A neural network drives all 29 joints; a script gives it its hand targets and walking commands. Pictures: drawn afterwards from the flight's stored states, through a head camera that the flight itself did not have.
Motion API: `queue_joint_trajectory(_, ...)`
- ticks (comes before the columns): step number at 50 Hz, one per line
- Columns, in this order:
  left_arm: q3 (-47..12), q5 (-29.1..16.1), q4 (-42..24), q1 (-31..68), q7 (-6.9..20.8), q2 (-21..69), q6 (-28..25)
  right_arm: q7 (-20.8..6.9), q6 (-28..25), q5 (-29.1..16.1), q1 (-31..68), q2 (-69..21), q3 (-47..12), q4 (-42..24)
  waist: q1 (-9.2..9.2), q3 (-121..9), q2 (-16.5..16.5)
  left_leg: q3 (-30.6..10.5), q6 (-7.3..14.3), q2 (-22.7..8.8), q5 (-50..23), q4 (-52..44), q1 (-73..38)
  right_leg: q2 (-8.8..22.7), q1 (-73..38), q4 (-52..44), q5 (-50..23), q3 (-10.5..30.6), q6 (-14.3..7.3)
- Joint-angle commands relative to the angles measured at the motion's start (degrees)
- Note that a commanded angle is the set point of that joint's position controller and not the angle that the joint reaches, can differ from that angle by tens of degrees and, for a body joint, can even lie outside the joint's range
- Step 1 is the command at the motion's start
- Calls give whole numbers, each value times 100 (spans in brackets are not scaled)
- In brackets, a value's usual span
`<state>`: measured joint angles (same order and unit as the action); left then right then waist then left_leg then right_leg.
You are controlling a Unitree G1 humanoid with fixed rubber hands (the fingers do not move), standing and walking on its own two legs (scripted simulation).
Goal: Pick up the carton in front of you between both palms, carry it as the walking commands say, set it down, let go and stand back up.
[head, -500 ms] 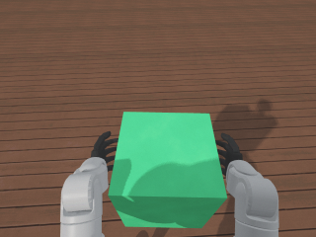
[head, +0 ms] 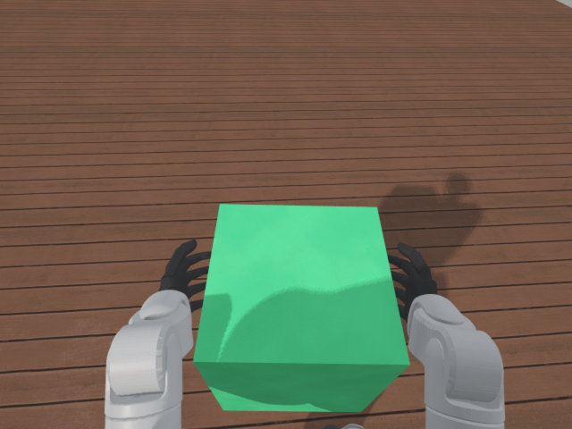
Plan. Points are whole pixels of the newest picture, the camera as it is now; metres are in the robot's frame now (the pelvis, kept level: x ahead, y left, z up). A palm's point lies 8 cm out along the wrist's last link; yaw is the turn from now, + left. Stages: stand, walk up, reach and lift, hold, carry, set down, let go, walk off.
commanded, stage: carry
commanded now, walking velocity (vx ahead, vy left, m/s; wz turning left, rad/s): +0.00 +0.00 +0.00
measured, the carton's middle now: (295, 315) +0.28 +0.00 +0.02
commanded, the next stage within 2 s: hold in 1.92 s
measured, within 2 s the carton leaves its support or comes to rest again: neither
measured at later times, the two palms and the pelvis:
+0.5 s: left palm (206, 184) +0.47 +0.15 +0.09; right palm (386, 185) +0.47 -0.15 +0.09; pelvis +0.21 +0.00 +0.00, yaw +1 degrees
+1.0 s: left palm (199, 178) +0.50 +0.17 +0.08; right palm (371, 182) +0.50 -0.13 +0.08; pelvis +0.24 +0.02 -0.01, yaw +0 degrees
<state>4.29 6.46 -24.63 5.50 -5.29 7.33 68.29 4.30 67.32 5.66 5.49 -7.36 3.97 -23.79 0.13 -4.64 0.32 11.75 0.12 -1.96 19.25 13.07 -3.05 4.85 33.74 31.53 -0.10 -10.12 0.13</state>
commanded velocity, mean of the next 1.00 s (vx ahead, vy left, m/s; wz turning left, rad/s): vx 0.00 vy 0.00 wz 0.00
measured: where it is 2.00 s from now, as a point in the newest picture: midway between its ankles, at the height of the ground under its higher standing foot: outside the picture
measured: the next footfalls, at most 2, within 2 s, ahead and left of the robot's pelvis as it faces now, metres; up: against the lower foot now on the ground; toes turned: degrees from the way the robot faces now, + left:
right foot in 0.06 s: +0.23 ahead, -0.11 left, +0.00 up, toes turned +3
left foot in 0.38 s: +0.25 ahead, +0.11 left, +0.00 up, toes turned -5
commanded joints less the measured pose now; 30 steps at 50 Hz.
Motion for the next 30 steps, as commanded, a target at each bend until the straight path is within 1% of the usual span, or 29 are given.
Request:
queue_joint_trajectory(1,-4028,-2312,-258,2451,1408,4711,126,-1374,185,-2134,2276,-4636,-3796,-319,8,-842,-976,185,214,-924,-5053,1044,-114,-536,-1423,-596,-560,-568,-76)
queue_joint_trajectory(2,-3985,-2306,-221,2464,1421,4668,172,-1369,241,-2128,2294,-4572,-3775,-295,-60,-1015,-785,352,17,-730,-5003,1752,176,-646,-2290,-1121,-975,-670,-68)
queue_joint_trajectory(3,-3935,-2308,-228,2560,1443,4601,224,-1365,278,-2122,2388,-4510,-3754,-258,-117,-1265,-464,236,-180,-586,-3781,2566,887,-81,-3389,-1155,-1947,-178,-60)
queue_joint_trajectory(4,-3856,-2282,-164,2643,1459,4541,273,-1360,340,-2144,2566,-4513,-3800,-285,-146,-1943,652,5,-321,-263,-961,3944,2057,1376,-4920,-405,-4408,1350,-511)
queue_joint_trajectory(5,-3729,-2268,123,2431,1471,4532,274,-1346,408,-2205,2559,-4530,-3826,-260,-179,-2523,1334,-515,-412,315,1437,5368,3086,2159,-5761,-594,-5182,2634,-1404)
queue_joint_trajectory(6,-3731,-2319,154,2322,1485,4712,239,-1349,400,-2184,2449,-4612,-3826,-133,-116,-2568,1082,-1079,-286,105,1386,5697,3112,2131,-5157,-971,-4390,2385,-1471)
queue_joint_trajectory(7,-3748,-2301,153,2431,1502,4972,186,-1369,355,-2180,2718,-4804,-3895,-202,-97,-2445,971,-1236,-135,-116,1229,5401,3057,1825,-4713,-1143,-3638,1960,-1315)
queue_joint_trajectory(8,-3783,-2296,99,2633,1524,5213,134,-1384,304,-2207,2950,-5015,-3967,-250,-69,-2182,624,-1281,-74,-360,1009,4773,2880,1645,-4125,-1316,-3117,1531,-1076)
queue_joint_trajectory(9,-3775,-2333,66,2815,1535,5379,96,-1389,263,-2267,3138,-5263,-4025,-258,-35,-1986,494,-1262,-73,-474,809,3905,2605,1424,-3670,-1463,-2651,1191,-845)
queue_joint_trajectory(10,-3788,-2371,-14,2934,1544,5462,66,-1380,220,-2295,3167,-5405,-4066,-282,-19,-1944,505,-1023,-105,-339,755,3352,2264,1261,-3376,-1551,-2291,904,-728)
queue_joint_trajectory(11,-3803,-2391,-84,2972,1554,5478,49,-1362,180,-2293,3080,-5477,-4085,-280,-9,-1981,563,-894,-135,-253,808,2943,2083,1206,-3301,-1591,-2022,751,-736)
queue_joint_trajectory(12,-3810,-2398,-102,2895,1563,5469,38,-1338,151,-2279,2995,-5492,-4091,-305,-22,-2053,614,-809,-149,-200,764,2582,2001,1196,-3341,-1566,-1826,688,-781)
queue_joint_trajectory(13,-3811,-2395,-125,2814,1568,5432,29,-1315,134,-2263,2944,-5474,-4098,-339,-39,-2120,691,-711,-153,-163,543,2318,1958,1194,-3386,-1508,-1807,638,-810)
queue_joint_trajectory(15,-3797,-2364,-140,2676,1568,5308,40,-1278,138,-2213,2858,-5369,-4088,-368,-61,-2201,785,-541,-156,-203,-25,1963,1844,1160,-3366,-1358,-1734,493,-797)
queue_joint_trajectory(16,-3789,-2336,-82,2598,1568,5252,58,-1275,160,-2174,2777,-5321,-4069,-320,-42,-2168,744,-446,-163,-237,-436,1665,1698,1081,-3244,-1244,-1563,367,-742)
queue_joint_trajectory(17,-3783,-2307,6,2534,1571,5202,76,-1286,186,-2137,2703,-5281,-4047,-236,-14,-2077,668,-359,-178,-280,-1075,1235,1442,975,-3021,-1139,-1215,249,-640)
queue_joint_trajectory(18,-3781,-2265,100,2484,1577,5159,92,-1309,217,-2115,2653,-5231,-4020,-134,-9,-1937,604,-354,-193,-357,-1574,893,1256,840,-2827,-1047,-710,213,-492)
queue_joint_trajectory(19,-3766,-2195,231,2436,1581,5125,104,-1342,254,-2108,2618,-5181,-3989,-30,-11,-1850,522,-447,-206,-559,-1768,833,1027,777,-2557,-967,-149,247,-349)
queue_joint_trajectory(20,-3738,-2129,396,2429,1588,5099,116,-1381,290,-2108,2641,-5134,-3958,90,-24,-1731,285,-742,-189,-923,-2076,870,941,688,-2275,-862,416,235,-212)
queue_joint_trajectory(21,-3813,-2175,319,2604,1598,5112,148,-1420,273,-2090,2720,-5143,-3931,228,-70,-1494,-105,-857,-120,-1020,-2270,1149,1351,474,-2337,-929,498,265,-65)
queue_joint_trajectory(22,-3841,-2212,326,2809,1605,5133,169,-1450,273,-2118,2813,-5190,-3909,299,-49,-1300,-303,-827,-98,-1010,-2341,1178,1555,528,-2401,-827,312,324,-29)
queue_joint_trajectory(23,-3869,-2250,329,2936,1603,5133,184,-1467,277,-2147,2854,-5194,-3864,362,-38,-1197,-350,-809,-88,-966,-2552,1213,1594,533,-2387,-663,-18,357,-40)
queue_joint_trajectory(25,-3914,-2296,341,3041,1578,5102,210,-1465,281,-2163,2832,-5175,-3792,483,-27,-1363,-316,-796,-31,-925,-3285,1361,1460,542,-2479,-359,-763,374,-5)
queue_joint_trajectory(26,-3923,-2297,387,3020,1566,5096,217,-1456,281,-2150,2773,-5165,-3758,552,-25,-1483,-320,-776,-18,-903,-3592,1450,1345,533,-2503,-269,-972,374,21)
queue_joint_trajectory(28,-3931,-2303,430,3020,1552,5109,213,-1436,271,-2128,2733,-5177,-3728,612,-27,-1639,-310,-761,-6,-883,-4024,1579,1194,494,-2532,-154,-1136,360,59)
queue_joint_trajectory(30,-3933,-2326,438,3057,1549,5147,198,-1421,254,-2121,2757,-5212,-3722,605,-28,-1697,-282,-752,13,-872,-4214,1666,1133,469,-2533,-86,-1170,353,75)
